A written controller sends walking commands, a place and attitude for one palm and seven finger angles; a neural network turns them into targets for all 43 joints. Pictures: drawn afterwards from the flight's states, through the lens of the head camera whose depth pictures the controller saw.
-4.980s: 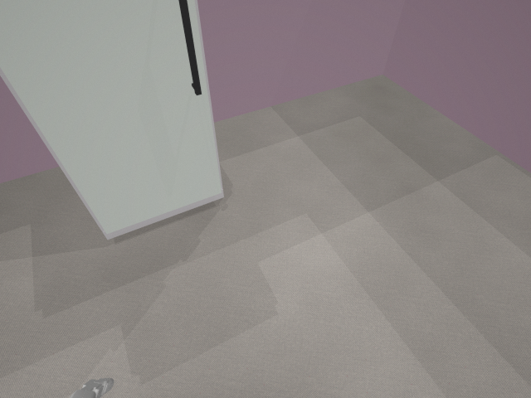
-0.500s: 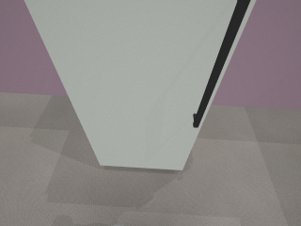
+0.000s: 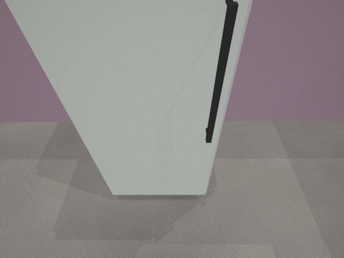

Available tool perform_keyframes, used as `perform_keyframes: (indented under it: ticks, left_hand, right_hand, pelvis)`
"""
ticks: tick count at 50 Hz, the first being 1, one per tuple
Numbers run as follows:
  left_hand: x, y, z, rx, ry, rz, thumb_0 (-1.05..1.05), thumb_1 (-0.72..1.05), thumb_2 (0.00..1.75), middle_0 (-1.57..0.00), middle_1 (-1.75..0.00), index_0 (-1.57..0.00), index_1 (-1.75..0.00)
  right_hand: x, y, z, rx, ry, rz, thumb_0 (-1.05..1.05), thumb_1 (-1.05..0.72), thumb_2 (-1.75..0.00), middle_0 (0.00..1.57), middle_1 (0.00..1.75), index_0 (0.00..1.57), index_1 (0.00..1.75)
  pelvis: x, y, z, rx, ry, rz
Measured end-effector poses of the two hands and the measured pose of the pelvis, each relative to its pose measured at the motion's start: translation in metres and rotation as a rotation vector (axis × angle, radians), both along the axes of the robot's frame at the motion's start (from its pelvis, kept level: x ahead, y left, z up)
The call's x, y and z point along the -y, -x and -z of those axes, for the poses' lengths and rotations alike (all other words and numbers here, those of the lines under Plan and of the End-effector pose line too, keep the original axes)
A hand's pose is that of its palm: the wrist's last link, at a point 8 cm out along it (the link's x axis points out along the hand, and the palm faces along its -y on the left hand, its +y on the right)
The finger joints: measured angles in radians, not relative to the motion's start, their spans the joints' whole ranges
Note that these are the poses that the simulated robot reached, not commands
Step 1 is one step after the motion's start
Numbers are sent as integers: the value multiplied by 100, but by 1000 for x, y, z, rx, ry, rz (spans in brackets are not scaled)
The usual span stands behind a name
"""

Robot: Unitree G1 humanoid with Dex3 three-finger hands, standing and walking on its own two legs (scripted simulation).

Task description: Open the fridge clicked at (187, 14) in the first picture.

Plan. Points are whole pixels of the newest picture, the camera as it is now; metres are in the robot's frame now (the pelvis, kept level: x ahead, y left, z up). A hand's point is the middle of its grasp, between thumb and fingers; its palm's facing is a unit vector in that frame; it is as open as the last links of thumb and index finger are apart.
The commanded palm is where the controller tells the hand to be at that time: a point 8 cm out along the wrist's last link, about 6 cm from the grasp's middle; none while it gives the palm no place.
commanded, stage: come to a stop and stand still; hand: right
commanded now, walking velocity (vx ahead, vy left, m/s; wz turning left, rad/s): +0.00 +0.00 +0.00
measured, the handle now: (216, 87) +0.54 -0.10 +0.11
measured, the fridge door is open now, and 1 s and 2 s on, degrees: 0 0 0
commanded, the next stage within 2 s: look again from close up in 1.24 s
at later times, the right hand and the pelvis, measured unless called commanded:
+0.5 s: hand out of the picture -0.01 -0.17 -0.18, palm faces -0.01 +0.98 -0.20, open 7.3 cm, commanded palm none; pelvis -0.01 -0.01 +0.00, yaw +1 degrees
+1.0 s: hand out of the picture +0.05 -0.17 -0.16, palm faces +0.00 +0.97 -0.26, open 7.4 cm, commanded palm none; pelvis +0.00 +0.02 +0.00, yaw +0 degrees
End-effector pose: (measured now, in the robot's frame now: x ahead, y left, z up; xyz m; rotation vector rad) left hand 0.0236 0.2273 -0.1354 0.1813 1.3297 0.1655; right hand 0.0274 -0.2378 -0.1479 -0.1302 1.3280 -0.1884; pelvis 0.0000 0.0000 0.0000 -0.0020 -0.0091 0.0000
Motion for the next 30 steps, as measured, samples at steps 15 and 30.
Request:
perform_keyframes:
  ticks: [15, 30]
  left_hand:
    - [16, 37, 8, -61, 50, -48, 0, 92, 90, -20, -30, -20, -30]
    - [17, 37, 21, -14, 87, -16, 1, 92, 90, -20, -30, -20, -30]
  right_hand:
    - [-13, 42, -4, -107, -20, -30, 0, -91, -90, 20, 30, 20, 30]
    - [-12, 40, -8, -59, 21, -48, 1, -91, -90, 20, 30, 20, 30]
  pelvis:
    - [6, 7, -4, 17, 0, -22]
    - [3, 8, 4, 11, 6, -8]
